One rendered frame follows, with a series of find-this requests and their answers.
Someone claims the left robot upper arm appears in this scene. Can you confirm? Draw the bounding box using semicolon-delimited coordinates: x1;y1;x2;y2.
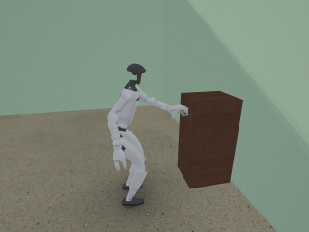
135;85;156;106

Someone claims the robot right shin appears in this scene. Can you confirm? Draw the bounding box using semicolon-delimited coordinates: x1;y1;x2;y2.
127;169;148;201

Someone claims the right robot upper arm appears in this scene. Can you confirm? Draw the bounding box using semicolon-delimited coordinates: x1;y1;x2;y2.
107;90;134;122

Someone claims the right robot forearm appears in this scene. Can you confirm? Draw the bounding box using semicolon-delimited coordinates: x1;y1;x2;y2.
108;114;122;150

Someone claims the cabinet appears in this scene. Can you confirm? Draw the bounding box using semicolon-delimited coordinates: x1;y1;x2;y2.
177;91;243;189

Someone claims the handle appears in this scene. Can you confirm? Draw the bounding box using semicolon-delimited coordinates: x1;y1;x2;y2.
179;111;189;117

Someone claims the humanoid robot head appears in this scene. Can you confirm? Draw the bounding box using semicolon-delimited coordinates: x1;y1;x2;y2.
124;63;146;92

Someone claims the drawer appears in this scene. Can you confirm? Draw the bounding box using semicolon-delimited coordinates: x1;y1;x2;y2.
181;101;195;127

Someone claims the left robot forearm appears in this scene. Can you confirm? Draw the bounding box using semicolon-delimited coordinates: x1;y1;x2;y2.
154;99;175;112

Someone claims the robot left hand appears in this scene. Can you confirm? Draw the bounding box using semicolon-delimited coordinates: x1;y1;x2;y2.
172;104;189;119

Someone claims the robot right hand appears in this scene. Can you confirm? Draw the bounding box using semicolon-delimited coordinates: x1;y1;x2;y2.
113;148;127;171

